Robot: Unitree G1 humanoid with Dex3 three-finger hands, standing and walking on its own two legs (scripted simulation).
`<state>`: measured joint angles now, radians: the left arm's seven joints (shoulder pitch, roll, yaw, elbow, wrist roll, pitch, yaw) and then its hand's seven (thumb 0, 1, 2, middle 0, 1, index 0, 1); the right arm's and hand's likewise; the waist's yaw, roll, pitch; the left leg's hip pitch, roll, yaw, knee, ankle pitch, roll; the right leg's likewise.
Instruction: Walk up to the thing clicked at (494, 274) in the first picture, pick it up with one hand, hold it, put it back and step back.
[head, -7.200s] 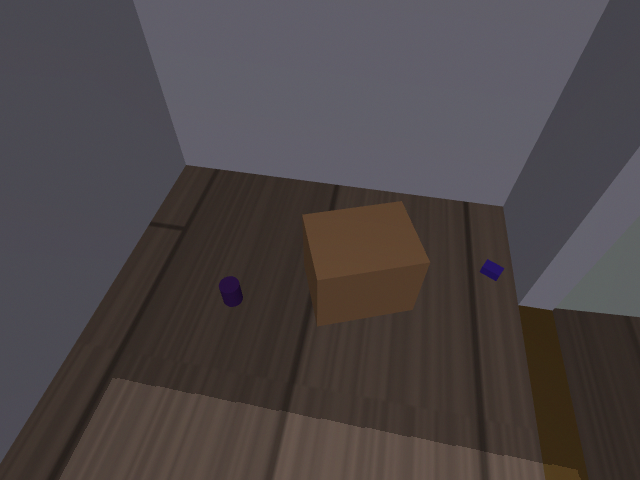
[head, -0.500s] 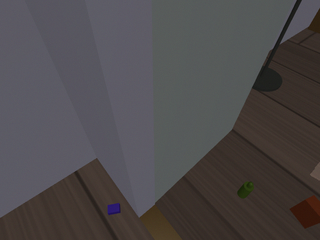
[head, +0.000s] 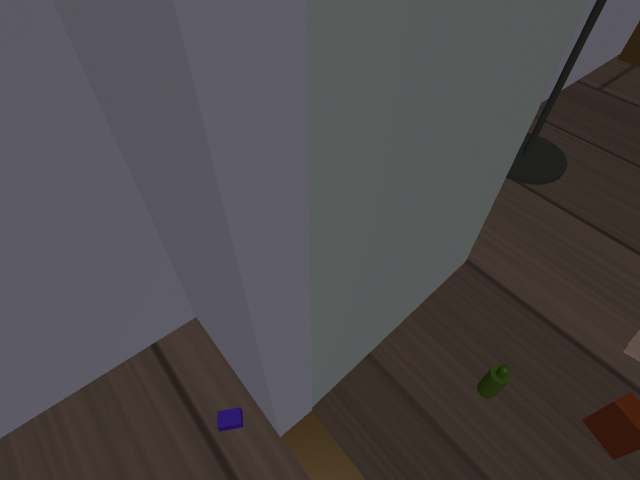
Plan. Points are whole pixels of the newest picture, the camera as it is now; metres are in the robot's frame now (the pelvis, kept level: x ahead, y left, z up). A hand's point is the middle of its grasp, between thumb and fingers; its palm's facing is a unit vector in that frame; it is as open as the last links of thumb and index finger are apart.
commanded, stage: stand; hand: left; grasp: from above
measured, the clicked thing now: (230, 419) +0.42 +0.26 -0.77
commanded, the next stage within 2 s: rise first in 0.58 s
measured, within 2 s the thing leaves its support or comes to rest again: neither
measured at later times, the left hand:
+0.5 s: hand out of the picture +0.07 +0.25 -0.16, palm faces -0.02 -0.94 -0.34, open 7.4 cm
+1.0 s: hand out of the picture +0.14 +0.25 -0.17, palm faces -0.05 -0.93 -0.37, open 10.0 cm
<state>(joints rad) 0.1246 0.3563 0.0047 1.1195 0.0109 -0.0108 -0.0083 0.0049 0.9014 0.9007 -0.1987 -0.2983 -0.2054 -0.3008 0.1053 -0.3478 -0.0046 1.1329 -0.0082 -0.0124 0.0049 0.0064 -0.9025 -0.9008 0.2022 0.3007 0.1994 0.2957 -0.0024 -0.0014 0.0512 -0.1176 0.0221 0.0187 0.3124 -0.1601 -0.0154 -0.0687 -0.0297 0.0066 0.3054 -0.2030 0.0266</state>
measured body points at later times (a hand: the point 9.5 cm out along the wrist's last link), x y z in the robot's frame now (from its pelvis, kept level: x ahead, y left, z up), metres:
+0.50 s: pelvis +0.00 +0.00 +0.00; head +0.02 +0.00 +0.45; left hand +0.07 +0.30 -0.13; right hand +0.08 -0.30 -0.13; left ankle +0.01 +0.13 -0.75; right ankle -0.02 -0.14 -0.75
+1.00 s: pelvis -0.01 +0.00 -0.03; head +0.05 +0.01 +0.42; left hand +0.15 +0.30 -0.15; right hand +0.09 -0.26 -0.15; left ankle +0.01 +0.13 -0.75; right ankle -0.02 -0.14 -0.75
